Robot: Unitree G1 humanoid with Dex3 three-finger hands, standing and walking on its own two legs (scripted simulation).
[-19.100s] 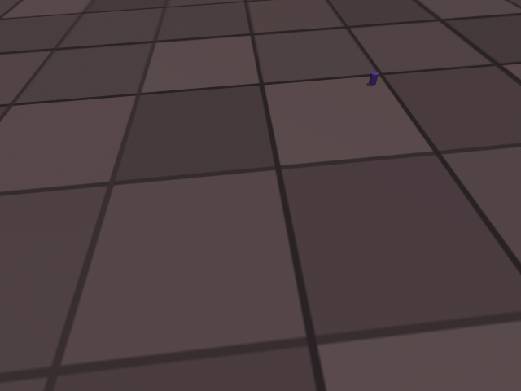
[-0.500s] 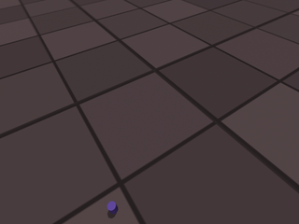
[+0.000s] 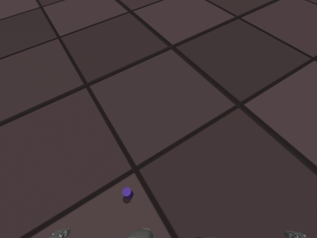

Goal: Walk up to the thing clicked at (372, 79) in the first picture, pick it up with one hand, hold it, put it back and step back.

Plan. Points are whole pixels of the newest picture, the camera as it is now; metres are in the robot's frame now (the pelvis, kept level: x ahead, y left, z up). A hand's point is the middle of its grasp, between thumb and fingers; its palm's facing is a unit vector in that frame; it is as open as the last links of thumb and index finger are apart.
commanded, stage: walk up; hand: left
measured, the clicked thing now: (128, 193) +0.40 +0.27 -0.74
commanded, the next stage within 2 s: none
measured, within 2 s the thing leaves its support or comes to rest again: neither
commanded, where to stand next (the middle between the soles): +0.01 +0.02 m, yaw +0 degrees
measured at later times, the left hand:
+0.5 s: hand out of the picture +0.03 +0.33 -0.17, palm faces -0.06 -0.93 -0.36, open 7.4 cm
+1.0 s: hand out of the picture +0.02 +0.28 -0.16, palm faces +0.01 -0.95 -0.31, open 7.4 cm
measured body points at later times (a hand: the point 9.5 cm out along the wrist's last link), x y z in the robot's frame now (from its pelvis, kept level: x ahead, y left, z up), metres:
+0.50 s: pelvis -0.05 +0.06 -0.01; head +0.00 +0.07 +0.43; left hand +0.04 +0.38 -0.15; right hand +0.03 -0.26 -0.12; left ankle -0.05 +0.19 -0.74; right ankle -0.07 -0.07 -0.72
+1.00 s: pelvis -0.06 +0.02 -0.01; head -0.05 +0.04 +0.44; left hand +0.02 +0.33 -0.14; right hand +0.00 -0.28 -0.12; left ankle -0.04 +0.14 -0.74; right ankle -0.07 -0.08 -0.74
